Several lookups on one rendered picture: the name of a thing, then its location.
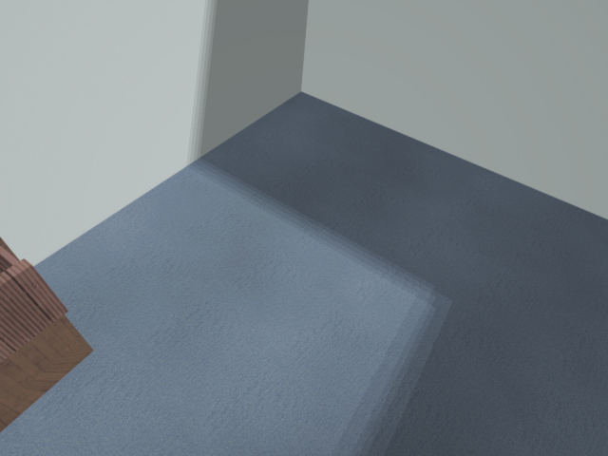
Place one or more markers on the drawer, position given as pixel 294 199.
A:
pixel 27 304

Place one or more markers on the cabinet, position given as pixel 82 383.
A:
pixel 35 368

